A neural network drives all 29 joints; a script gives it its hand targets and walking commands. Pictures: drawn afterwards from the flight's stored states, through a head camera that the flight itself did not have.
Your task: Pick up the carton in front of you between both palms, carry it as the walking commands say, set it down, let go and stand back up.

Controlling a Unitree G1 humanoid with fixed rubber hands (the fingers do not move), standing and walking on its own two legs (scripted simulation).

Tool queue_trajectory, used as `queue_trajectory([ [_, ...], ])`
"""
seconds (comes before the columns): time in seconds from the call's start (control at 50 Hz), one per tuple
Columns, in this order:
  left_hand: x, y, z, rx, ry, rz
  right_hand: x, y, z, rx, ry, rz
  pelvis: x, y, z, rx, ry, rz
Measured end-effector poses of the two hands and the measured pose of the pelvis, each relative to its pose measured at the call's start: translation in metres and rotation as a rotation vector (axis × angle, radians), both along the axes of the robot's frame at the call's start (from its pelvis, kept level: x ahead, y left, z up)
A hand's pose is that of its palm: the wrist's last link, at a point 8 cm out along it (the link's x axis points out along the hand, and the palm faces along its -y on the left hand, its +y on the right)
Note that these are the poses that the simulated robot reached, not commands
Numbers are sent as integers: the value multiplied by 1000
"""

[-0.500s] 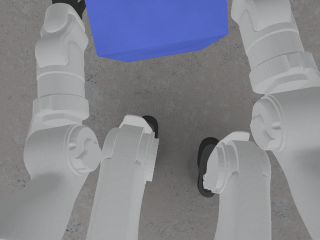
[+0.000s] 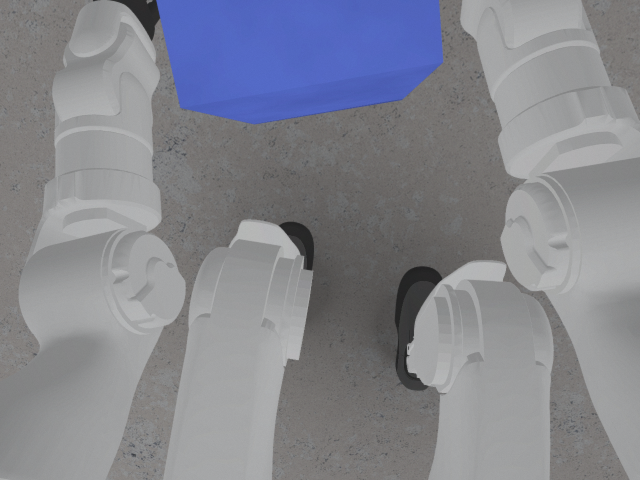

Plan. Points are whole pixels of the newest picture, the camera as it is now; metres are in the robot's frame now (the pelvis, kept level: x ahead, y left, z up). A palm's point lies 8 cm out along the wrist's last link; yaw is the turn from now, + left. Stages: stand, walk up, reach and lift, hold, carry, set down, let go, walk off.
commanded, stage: set down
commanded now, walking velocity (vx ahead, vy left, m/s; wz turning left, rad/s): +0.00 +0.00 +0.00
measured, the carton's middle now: (305, 2) +0.54 +0.12 -0.24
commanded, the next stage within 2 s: let go in 1.76 s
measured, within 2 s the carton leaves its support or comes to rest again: neither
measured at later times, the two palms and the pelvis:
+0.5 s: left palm (128, 16) +0.49 +0.27 -0.18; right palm out of the picture +0.58 -0.03 -0.19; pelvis +0.00 +0.00 +0.00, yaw +1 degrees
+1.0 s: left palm out of the picture +0.50 +0.30 -0.09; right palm out of the picture +0.62 -0.05 -0.09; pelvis +0.00 +0.01 +0.03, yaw +2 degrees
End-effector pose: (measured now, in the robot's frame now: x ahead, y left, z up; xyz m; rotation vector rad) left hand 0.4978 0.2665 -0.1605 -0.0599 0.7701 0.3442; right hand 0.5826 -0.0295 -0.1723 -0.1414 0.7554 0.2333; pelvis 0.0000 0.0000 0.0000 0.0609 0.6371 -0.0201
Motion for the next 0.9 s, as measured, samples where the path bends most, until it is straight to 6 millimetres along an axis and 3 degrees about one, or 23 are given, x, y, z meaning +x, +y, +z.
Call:
queue_trajectory([
  [0.48, -3, 6, -12, -8, 0, 5, 1, 0, -10, 34, -44, 50, -2, 0, -5, 8, -60, 8],
  [0.62, -11, 8, -30, 24, 38, 61, 4, -39, -24, -58, -35, -26, 0, 4, -3, 4, -52, 9],
  [0.72, -4, 20, -22, 36, 0, 79, 19, -53, -9, -69, -66, -39, 1, 7, -3, -3, -33, 6],
  [0.9, 8, 33, 33, 38, -112, 89, 33, -26, 44, -45, -148, -18, -1, 11, 10, -18, 12, 33],
])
